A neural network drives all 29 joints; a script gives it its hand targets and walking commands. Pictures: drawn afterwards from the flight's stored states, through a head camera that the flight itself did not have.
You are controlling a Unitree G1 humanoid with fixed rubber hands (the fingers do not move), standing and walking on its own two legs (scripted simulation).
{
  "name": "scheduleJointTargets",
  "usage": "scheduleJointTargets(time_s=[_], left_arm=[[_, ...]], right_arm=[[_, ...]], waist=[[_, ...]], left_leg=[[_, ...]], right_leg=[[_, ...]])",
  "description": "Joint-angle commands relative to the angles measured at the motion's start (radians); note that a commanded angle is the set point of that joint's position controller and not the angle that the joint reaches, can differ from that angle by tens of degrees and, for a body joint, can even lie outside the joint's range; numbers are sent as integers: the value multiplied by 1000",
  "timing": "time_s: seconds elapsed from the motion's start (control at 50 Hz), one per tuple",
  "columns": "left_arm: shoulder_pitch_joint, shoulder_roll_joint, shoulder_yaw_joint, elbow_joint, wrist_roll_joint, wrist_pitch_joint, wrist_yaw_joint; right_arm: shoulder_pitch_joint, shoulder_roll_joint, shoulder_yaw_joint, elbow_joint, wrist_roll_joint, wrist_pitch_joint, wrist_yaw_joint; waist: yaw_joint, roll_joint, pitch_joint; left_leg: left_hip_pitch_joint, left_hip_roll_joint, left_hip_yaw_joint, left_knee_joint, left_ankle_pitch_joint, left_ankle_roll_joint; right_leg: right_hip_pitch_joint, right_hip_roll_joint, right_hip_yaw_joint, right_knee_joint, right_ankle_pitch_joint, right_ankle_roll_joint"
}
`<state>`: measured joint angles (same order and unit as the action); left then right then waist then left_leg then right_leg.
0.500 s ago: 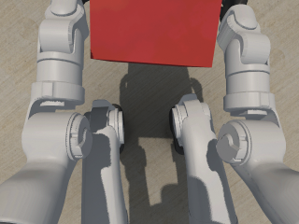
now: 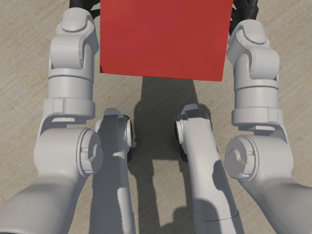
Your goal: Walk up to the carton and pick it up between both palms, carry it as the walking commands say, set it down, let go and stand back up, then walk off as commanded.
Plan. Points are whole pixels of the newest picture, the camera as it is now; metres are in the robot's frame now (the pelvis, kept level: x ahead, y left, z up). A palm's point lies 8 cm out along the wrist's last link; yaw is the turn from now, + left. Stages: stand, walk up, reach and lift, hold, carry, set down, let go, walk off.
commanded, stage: reach and lift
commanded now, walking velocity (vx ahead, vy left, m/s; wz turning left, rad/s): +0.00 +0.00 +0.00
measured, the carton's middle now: (161, 26) +0.53 -0.03 -0.14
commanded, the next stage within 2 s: none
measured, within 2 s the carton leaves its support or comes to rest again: neither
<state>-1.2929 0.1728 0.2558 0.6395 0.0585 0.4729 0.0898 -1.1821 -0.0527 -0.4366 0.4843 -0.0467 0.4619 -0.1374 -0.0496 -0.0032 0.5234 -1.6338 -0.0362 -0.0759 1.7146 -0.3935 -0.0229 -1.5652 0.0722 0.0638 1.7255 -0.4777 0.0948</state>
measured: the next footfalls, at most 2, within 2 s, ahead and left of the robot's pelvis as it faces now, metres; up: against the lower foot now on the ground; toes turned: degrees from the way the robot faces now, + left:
none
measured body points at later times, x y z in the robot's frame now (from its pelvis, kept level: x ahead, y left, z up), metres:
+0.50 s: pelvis +0.00 +0.01 +0.06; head +0.29 +0.01 +0.39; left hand +0.54 +0.12 -0.01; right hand +0.50 -0.18 +0.00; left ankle +0.18 +0.12 -0.48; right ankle +0.15 -0.15 -0.48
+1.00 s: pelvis +0.01 +0.01 +0.13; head +0.27 +0.01 +0.49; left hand +0.51 +0.12 +0.06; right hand +0.48 -0.18 +0.07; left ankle +0.18 +0.12 -0.48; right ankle +0.15 -0.15 -0.48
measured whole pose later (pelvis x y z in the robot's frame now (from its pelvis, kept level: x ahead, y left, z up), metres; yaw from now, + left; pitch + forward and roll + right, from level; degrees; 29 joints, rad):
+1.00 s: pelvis +0.01 +0.01 +0.13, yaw +1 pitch +8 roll -3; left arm -1.05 0.08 0.25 0.57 0.09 0.46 0.09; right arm -0.97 0.01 -0.43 0.43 -0.10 0.47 -0.10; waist -0.07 0.01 0.52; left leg -1.09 -0.04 -0.07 1.26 -0.30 0.00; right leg -1.03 0.04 0.08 1.25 -0.37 0.08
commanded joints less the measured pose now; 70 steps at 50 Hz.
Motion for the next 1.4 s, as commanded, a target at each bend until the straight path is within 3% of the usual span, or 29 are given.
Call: scheduleJointTargets(time_s=[0.0, 0.04, 0.14, 0.16, 0.22, 0.26, 0.28, 0.36, 0.42, 0.46, 0.54, 0.62, 0.66, 0.72, 0.78, 0.86, 0.92, 0.94, 1.0, 1.02, 1.1, 1.14, 1.22, 1.26, 1.28, 1.3, 1.32, 1.34, 1.38], left_arm=[[-789, -1122, -599, -176, -208, -47, -265], [-776, -1172, -621, -196, -224, -42, -268], [-790, -1167, -609, -208, -219, -42, -261], [-797, -1171, -634, -217, -226, -38, -266], [-769, -1168, -604, -195, -223, -41, -279], [-748, -1182, -603, -197, -211, -48, -280], [-753, -1173, -578, -161, -197, -48, -276], [-710, -1189, -595, -182, -208, -52, -287], [-701, -1224, -618, -178, -215, -41, -286], [-677, -1201, -606, -164, -190, -39, -282], [-693, -1236, -651, -232, -214, -43, -281], [-627, -1203, -624, -220, -193, -59, -285], [-606, -1237, -680, -283, -215, -53, -283], [-559, -1219, -643, -199, -180, -62, -294], [-541, -1234, -675, -263, -197, -59, -294], [-581, -1218, -704, -308, -207, -67, -296], [-515, -1233, -680, -235, -189, -56, -299], [-521, -1220, -642, -202, -166, -63, -298], [-543, -1244, -720, -319, -207, -71, -305], [-556, -1243, -710, -285, -200, -64, -306], [-427, -1277, -623, -134, -134, -57, -313], [-423, -1309, -636, -160, -142, -62, -317], [-323, -1311, -572, -140, -106, -90, -329], [-314, -1338, -575, -180, -85, -104, -329], [-238, -1320, -496, -68, -27, -91, -329], [-189, -1338, -480, -52, -25, -85, -334], [-219, -1343, -450, -20, -19, -87, -340], [-208, -1320, -423, 19, 12, -88, -345], [-173, -1333, -439, -16, 16, -97, -347]], right_arm=[[-875, 1098, 722, -113, 237, -25, 285], [-858, 1097, 708, -134, 217, -27, 285], [-878, 1086, 717, -117, 220, -23, 297], [-837, 1093, 699, -110, 210, -17, 300], [-850, 1122, 720, -120, 211, -16, 302], [-790, 1164, 702, -90, 206, -14, 312], [-863, 1140, 707, -110, 214, -24, 309], [-829, 1147, 745, -151, 208, -21, 309], [-801, 1132, 717, -123, 190, -20, 317], [-788, 1128, 712, -107, 191, -18, 326], [-754, 1104, 706, -123, 185, -26, 339], [-709, 1167, 742, -108, 194, -24, 344], [-734, 1158, 798, -217, 225, -26, 338], [-625, 1170, 733, -91, 168, -26, 336], [-663, 1182, 805, -198, 200, -31, 337], [-631, 1160, 781, -169, 178, -34, 340], [-618, 1162, 774, -163, 182, -35, 339], [-629, 1151, 763, -136, 179, -38, 345], [-547, 1183, 770, -140, 170, -30, 351], [-586, 1157, 753, -134, 162, -37, 352], [-517, 1183, 703, -46, 125, -32, 372], [-505, 1183, 695, -72, 128, -37, 381], [-406, 1268, 705, -38, 111, -41, 384], [-328, 1309, 674, -17, 83, -50, 383], [-286, 1269, 613, 62, 45, -47, 390], [-301, 1279, 622, 5, 60, -52, 387], [-295, 1278, 582, 62, 20, -49, 393], [-303, 1276, 566, 88, 22, -51, 402], [-229, 1291, 542, 111, 3, -57, 408]], waist=[[-41, 56, -2409], [-80, 79, -2432], [-60, 74, -2438], [-106, 67, -2449], [-63, 53, -2400], [-67, 58, -2420], [-38, 62, -2363], [-48, 23, -2427], [-86, 50, -2390], [-65, 69, -2368], [-103, 100, -2380], [-45, 40, -2360], [-50, 51, -2496], [-84, 35, -2274], [-44, 35, -2390], [-90, 29, -2335], [-67, 57, -2253], [-37, 44, -2169], [-95, 44, -2291], [-95, 84, -2226], [-74, 66, -2006], [-107, 59, -2004], [-59, 0, -1838], [-80, 12, -1813], [-62, 26, -1579], [-49, 46, -1565], [-69, 19, -1416], [-50, 23, -1353], [-63, 33, -1320]], left_leg=[[874, -107, 94, -189, 59, 17], [915, -108, 86, -207, 60, 11], [951, -104, 79, -252, 50, 5], [990, -101, 73, -261, 39, 4], [914, -104, 95, -285, 18, 16], [1000, -99, 72, -312, 34, 20], [955, -101, 83, -313, 13, 19], [989, -103, 87, -334, 60, 24], [1057, -97, 57, -374, 27, 13], [1098, -94, 44, -401, 25, 15], [1174, -90, 34, -429, 62, -2], [1130, -91, 61, -457, 97, 17], [1246, -95, 54, -467, 161, 20], [1129, -88, 49, -498, 87, 20], [1237, -96, 49, -530, 146, 26], [1266, -91, 23, -573, 114, 17], [1294, -86, 21, -619, 90, 26], [1239, -82, 22, -623, 63, 25], [1360, -84, 15, -658, 117, 17], [1352, -79, -6, -669, 79, 9], [1296, -73, 11, -728, 23, 19], [1347, -72, -9, -759, 37, 22], [1266, -75, 20, -793, 118, 44], [1262, -86, 27, -807, 152, 40], [1203, -77, 23, -837, 110, 43], [1250, -79, 19, -857, 106, 47], [1180, -71, 13, -879, 4, 50], [1176, -63, 15, -895, -49, 55], [1221, -69, 8, -937, -19, 50]], right_leg=[[410, 106, -146, -235, 72, -44], [432, 107, -147, -247, 91, -54], [451, 102, -149, -280, 85, -54], [471, 102, -153, -298, 86, -52], [534, 96, -131, -345, 53, -53], [528, 95, -140, -342, 83, -51], [498, 96, -129, -354, 48, -52], [608, 92, -124, -390, 90, -47], [563, 91, -132, -414, 83, -56], [537, 91, -139, -418, 83, -54], [559, 91, -131, -461, 115, -68], [670, 88, -120, -490, 141, -54], [754, 92, -111, -510, 191, -55], [690, 84, -110, -546, 130, -55], [806, 88, -103, -567, 185, -51], [806, 81, -103, -607, 176, -59], [810, 75, -87, -645, 149, -62], [779, 70, -88, -652, 117, -62], [882, 77, -97, -683, 191, -63], [821, 72, -93, -680, 173, -73], [807, 67, -88, -747, 106, -74], [835, 68, -100, -764, 131, -70], [894, 62, -88, -804, 185, -56], [949, 64, -83, -833, 232, -54], [852, 55, -82, -855, 182, -59], [881, 53, -75, -872, 170, -60], [850, 46, -75, -900, 82, -71], [821, 42, -68, -914, 32, -69], [878, 48, -78, -945, 86, -78]])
